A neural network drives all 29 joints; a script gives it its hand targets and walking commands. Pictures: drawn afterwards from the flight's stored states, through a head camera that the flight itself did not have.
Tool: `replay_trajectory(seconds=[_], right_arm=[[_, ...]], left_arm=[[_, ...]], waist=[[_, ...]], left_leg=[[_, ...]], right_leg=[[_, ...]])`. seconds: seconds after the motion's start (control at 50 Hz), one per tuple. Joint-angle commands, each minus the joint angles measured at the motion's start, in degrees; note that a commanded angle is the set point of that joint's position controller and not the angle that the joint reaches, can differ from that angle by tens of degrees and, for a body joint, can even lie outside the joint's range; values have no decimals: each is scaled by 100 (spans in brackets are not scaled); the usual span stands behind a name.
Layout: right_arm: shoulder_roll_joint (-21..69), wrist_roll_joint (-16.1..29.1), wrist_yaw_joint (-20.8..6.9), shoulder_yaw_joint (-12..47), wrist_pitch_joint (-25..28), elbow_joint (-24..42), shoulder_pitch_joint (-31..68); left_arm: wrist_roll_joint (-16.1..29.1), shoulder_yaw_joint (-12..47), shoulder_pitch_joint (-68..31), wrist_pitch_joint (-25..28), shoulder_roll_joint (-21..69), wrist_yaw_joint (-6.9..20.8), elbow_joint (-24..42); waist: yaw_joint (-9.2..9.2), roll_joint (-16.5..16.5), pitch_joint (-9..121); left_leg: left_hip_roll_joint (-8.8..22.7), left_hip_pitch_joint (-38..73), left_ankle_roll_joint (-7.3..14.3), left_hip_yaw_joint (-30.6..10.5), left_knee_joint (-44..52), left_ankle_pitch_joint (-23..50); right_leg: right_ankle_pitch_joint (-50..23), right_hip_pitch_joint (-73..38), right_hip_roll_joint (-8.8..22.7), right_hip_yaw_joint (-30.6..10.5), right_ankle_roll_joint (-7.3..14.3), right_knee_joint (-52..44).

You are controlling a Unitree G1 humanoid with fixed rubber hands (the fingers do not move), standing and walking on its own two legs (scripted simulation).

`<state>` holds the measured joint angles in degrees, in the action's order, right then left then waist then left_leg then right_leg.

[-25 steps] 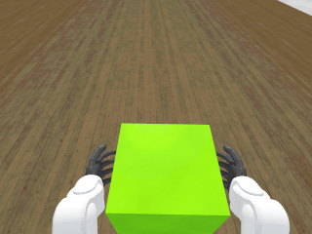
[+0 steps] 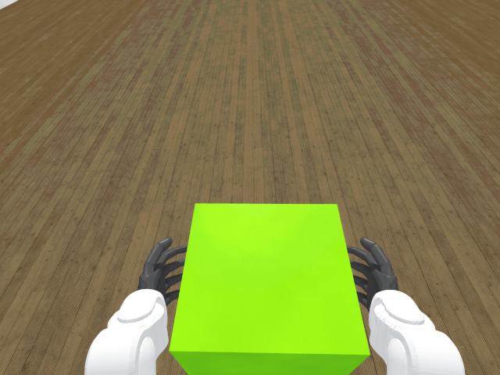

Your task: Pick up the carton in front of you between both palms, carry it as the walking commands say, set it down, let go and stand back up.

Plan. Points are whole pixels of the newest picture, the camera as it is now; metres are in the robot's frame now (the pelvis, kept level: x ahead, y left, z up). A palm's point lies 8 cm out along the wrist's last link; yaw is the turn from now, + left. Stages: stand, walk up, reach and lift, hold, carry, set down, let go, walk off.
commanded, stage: carry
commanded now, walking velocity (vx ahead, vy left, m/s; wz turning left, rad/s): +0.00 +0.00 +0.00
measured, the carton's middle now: (264, 303) +0.26 +0.00 +0.01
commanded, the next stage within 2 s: hold in 1.68 s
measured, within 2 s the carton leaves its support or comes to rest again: neither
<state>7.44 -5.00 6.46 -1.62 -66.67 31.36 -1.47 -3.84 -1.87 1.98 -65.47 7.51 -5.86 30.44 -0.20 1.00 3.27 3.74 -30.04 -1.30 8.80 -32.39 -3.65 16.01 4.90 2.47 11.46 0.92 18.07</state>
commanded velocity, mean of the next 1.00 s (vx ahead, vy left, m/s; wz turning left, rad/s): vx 0.00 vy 0.00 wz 0.00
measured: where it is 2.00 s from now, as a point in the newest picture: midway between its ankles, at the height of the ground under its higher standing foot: outside the picture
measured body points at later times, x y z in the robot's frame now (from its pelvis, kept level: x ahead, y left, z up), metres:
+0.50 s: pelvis +0.13 +0.01 -0.02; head +0.12 +0.01 +0.43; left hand +0.39 +0.15 +0.07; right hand +0.38 -0.16 +0.07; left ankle +0.15 +0.10 -0.75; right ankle -0.01 -0.10 -0.74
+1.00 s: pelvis +0.09 +0.00 -0.02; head +0.07 +0.00 +0.43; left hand +0.36 +0.14 +0.05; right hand +0.35 -0.17 +0.05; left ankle +0.15 +0.11 -0.75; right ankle -0.01 -0.10 -0.75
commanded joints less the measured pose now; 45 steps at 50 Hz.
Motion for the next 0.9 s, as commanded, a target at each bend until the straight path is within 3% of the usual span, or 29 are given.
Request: replay_trajectory(seconds=[0.0, 0.02, 0.04, 0.06, 0.08, 0.1, 0.12, 0.14, 0.16, 0.2, 0.22, 0.24, 0.32, 0.38, 0.46, 0.62, 0.88], right_arm=[[4702, 1992, -973, 3992, -81, 524, 2254], [4512, 1971, -969, 3900, -163, 493, 2237], [4289, 1951, -958, 3780, -254, 426, 2245], [4155, 1924, -945, 3669, -314, 268, 2309], [4154, 1946, -946, 3588, -357, 60, 2052], [4246, 1964, -964, 3521, -383, 12, 2023], [4398, 1969, -985, 3472, -403, -57, 2092], [4564, 1964, -1005, 3454, -404, -98, 2185], [4710, 1972, -1027, 3473, -390, -118, 2311], [4944, 2008, -1078, 3545, -332, -78, 2535], [5031, 2058, -1096, 3609, -309, -19, 2731], [5078, 2083, -1094, 3629, -298, -38, 2757], [4980, 2029, -1046, 3640, -315, -114, 2578], [4984, 2021, -1032, 3689, -312, -107, 2602], [5040, 2046, -1028, 3744, -285, -12, 2699], [4946, 1983, -1017, 3736, -280, 2, 2563], [4528, 1515, -1279, 3425, 315, -899, 2665]], left_arm=[[1825, 3745, -2179, -161, 4540, 1034, 605], [1779, 3688, -2191, -242, 4380, 993, 575], [1731, 3614, -2204, -325, 4199, 946, 499], [1725, 3634, -2317, -438, 4069, 895, 528], [1762, 3685, -2258, -547, 3996, 875, 527], [1803, 3723, -2359, -602, 4068, 882, 538], [1840, 3740, -2499, -628, 4218, 902, 442], [1876, 3758, -2584, -618, 4400, 932, 336], [1914, 3818, -2682, -589, 4595, 958, 267], [1947, 3879, -2820, -512, 4879, 993, 257], [1946, 3883, -2948, -486, 4952, 996, 305], [1955, 3873, -2992, -487, 4960, 997, 321], [1897, 3770, -2644, -478, 4868, 985, 121], [1862, 3726, -2603, -459, 4868, 983, 77], [1906, 3746, -2710, -423, 4928, 996, 156], [1887, 3753, -2621, -416, 4838, 1003, 195], [1381, 3493, -2791, 200, 4482, 1208, -644]], waist=[[-8, -821, 1114], [6, -628, 1056], [-11, -372, 1191], [16, 495, 1571], [70, 1092, 1957], [45, 1062, 1913], [41, 933, 1913], [20, 820, 1827], [-11, 784, 1900], [-4, 492, 1898], [23, 147, 1837], [32, 31, 1813], [9, -100, 1943], [1, -178, 1907], [-2, -233, 1811], [-3, -281, 1611], [19, -158, 1113]], left_leg=[[-152, 1382, 2, 318, 977, 1075], [-85, 1888, -10, 307, 1348, 1497], [416, 2677, 26, -137, 1176, 2757], [1284, 3612, 504, -946, 613, 4877], [1699, 3913, 1048, -1559, 761, 4790], [1760, 3666, 1182, -1681, 996, 4307], [1631, 3572, 1101, -1585, 1100, 3841], [1432, 3281, 890, -1337, 1142, 3426], [1224, 3157, 670, -1047, 1095, 2715], [894, 2893, 407, -607, 979, 1733], [771, 2829, 381, -480, 780, 1919], [727, 2700, 391, -470, 619, 2312], [698, 2695, 485, -424, 82, 3235], [655, 2546, 481, -364, -48, 3300], [584, 2336, 430, -304, -97, 2834], [547, 2125, 361, -239, -99, 1950], [612, 2007, 327, -329, 300, 951]], right_leg=[[-3364, -238, 931, 95, 107, 616], [-3016, 26, 815, 90, -42, 933], [-2184, 531, 699, 16, -220, 1254], [-451, 1072, 467, -244, -381, 1803], [919, 1357, 248, -448, -431, 2073], [1507, 1414, 272, -618, -386, 2051], [1712, 1359, 267, -732, -332, 1664], [1452, 1094, 281, -729, -313, 1049], [692, 768, 301, -677, -321, 445], [-210, 492, 482, -711, -325, 206], [-897, 449, 611, -779, -322, 474], [-1380, 318, 656, -740, -330, 654], [-2293, 341, 643, -682, -322, 918], [-2703, 332, 640, -654, -324, 1002], [-3033, 232, 678, -658, -310, 1001], [-3024, 192, 759, -628, -211, 972], [-1264, 603, 675, -698, -82, 615]])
